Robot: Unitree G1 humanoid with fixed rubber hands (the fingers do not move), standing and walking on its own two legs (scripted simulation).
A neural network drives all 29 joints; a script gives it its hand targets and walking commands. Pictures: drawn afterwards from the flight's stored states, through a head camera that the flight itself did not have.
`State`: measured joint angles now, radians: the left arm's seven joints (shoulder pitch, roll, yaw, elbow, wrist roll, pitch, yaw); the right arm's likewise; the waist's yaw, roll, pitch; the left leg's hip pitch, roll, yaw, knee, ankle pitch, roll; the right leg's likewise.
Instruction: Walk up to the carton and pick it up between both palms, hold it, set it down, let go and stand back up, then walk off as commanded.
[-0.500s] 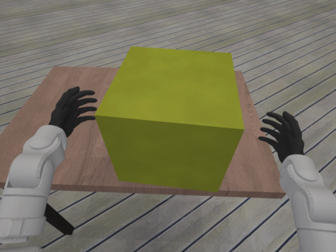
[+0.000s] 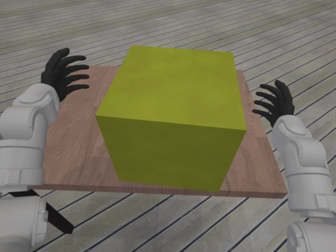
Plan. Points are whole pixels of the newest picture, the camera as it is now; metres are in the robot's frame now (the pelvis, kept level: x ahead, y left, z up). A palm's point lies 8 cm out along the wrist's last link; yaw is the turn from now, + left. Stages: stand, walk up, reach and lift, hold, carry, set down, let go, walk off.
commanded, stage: reach and lift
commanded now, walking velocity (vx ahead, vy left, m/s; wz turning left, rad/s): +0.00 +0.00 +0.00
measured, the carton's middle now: (174, 117) +0.46 +0.02 +0.05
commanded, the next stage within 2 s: none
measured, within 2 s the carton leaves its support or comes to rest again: neither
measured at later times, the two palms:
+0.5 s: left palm (61, 61) +0.42 +0.26 +0.25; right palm (286, 91) +0.40 -0.22 +0.20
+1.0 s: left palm (88, 89) +0.43 +0.23 +0.17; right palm (280, 103) +0.41 -0.22 +0.16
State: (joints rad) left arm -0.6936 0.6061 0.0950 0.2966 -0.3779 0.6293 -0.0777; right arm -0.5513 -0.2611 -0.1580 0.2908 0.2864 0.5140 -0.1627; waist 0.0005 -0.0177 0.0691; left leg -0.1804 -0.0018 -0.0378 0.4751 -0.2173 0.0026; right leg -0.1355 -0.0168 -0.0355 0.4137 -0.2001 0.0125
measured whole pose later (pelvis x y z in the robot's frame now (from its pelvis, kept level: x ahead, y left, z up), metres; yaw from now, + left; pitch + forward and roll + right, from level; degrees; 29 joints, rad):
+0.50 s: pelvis +0.00 +0.00 +0.00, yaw +0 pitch -4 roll -2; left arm -0.99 0.60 0.03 0.69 -0.38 0.58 -0.08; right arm -0.85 -0.30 -0.18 0.67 0.29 0.47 -0.12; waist -0.03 -0.02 0.03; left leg -0.19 0.01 -0.04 0.48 -0.22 0.00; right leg -0.14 -0.01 -0.04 0.38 -0.18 0.02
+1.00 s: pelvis +0.00 +0.00 +0.00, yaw +0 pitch -2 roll -2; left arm -0.94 0.46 -0.02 0.99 -0.38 0.22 -0.09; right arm -0.86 -0.30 -0.14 0.92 0.29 0.22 -0.11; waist -0.03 -0.02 0.03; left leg -0.22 0.01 -0.04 0.48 -0.22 0.00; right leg -0.16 -0.01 -0.04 0.38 -0.18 0.02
